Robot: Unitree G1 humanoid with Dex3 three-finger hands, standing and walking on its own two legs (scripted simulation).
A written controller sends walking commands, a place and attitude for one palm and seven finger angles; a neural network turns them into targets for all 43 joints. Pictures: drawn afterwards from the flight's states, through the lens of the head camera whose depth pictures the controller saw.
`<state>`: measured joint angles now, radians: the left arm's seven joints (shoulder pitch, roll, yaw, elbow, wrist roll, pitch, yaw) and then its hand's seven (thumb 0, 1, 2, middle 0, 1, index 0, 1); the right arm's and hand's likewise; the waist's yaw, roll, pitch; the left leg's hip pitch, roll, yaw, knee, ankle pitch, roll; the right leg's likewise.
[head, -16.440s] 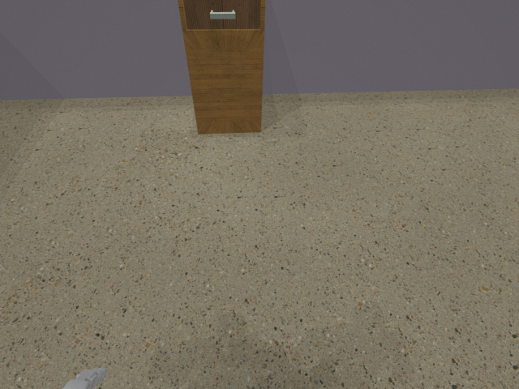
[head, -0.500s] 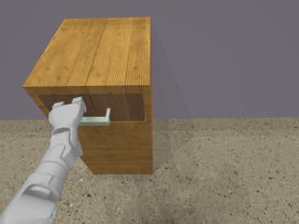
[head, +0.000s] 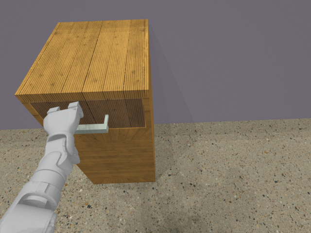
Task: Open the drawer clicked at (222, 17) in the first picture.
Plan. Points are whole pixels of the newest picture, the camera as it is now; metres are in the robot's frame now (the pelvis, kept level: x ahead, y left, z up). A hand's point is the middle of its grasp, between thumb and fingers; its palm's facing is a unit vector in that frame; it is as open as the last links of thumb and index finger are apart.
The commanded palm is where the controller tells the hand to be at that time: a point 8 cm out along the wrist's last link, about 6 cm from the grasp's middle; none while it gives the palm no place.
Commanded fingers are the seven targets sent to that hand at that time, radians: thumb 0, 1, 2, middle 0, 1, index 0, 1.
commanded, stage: move the hooked fingers above the handle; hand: left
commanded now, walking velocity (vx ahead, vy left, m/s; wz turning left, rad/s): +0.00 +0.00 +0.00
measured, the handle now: (91, 123) +0.46 +0.24 -0.04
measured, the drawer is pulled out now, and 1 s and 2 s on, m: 0.00 0.00 0.00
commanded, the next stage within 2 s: lower the fingers behind the handle in 1.32 s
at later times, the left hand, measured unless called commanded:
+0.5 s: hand (75, 132) +0.39 +0.25 +0.01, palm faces -0.11 -0.07 -0.99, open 13.8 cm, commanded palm +0.37 +0.24 +0.07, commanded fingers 0.00 -0.50 0.30 -0.30 -1.20 -0.30 -1.20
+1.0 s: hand (84, 126) +0.41 +0.23 +0.02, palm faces -0.01 -0.03 -1.00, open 13.8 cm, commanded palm +0.37 +0.24 +0.07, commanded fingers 0.00 -0.50 0.30 -0.30 -1.20 -0.30 -1.20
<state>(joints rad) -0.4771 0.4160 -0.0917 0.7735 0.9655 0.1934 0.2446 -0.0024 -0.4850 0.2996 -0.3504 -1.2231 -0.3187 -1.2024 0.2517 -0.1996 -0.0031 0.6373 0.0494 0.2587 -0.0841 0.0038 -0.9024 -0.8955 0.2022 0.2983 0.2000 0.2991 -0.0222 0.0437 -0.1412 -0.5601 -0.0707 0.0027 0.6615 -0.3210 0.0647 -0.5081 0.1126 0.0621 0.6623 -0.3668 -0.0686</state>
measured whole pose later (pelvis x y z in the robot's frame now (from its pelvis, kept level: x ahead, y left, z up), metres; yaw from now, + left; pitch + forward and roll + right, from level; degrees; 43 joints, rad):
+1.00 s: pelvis -0.01 +0.01 -0.01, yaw -2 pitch +13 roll +0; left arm -0.56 0.33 -0.11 0.84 1.01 0.21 0.36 0.00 -0.49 0.30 -0.37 -1.25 -0.32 -1.22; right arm 0.22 -0.21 0.00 0.65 0.04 0.27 -0.06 0.00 -0.90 -0.90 0.20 0.30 0.20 0.30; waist -0.03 0.06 -0.16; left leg -0.61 -0.07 0.03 0.70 -0.33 0.08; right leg -0.56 0.11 0.08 0.71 -0.38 -0.05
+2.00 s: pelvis -0.02 +0.01 -0.04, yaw +2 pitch +20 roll -2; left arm -0.59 0.38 -0.08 0.86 1.08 -0.03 0.50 0.00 -0.49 0.30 -0.31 -1.20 -0.32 -1.20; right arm 0.25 -0.27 -0.09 0.69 0.00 0.18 -0.02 0.00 -0.91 -0.90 0.20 0.30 0.20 0.30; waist -0.04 0.06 -0.18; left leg -0.90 -0.08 -0.03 0.96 -0.41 0.06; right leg -0.82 0.11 -0.01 0.93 -0.46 -0.07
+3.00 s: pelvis -0.01 +0.02 -0.04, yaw -1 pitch +21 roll -3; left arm -0.55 0.38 -0.05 0.93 1.09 -0.04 0.44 0.00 -0.49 0.30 -0.31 -1.20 -0.32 -1.20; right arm 0.32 -0.23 -0.04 0.65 0.00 0.19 -0.04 0.00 -0.90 -0.90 0.20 0.30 0.20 0.30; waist -0.07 0.05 -0.21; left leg -0.89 -0.06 0.00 0.96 -0.43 0.08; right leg -0.82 0.13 0.03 0.91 -0.46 -0.05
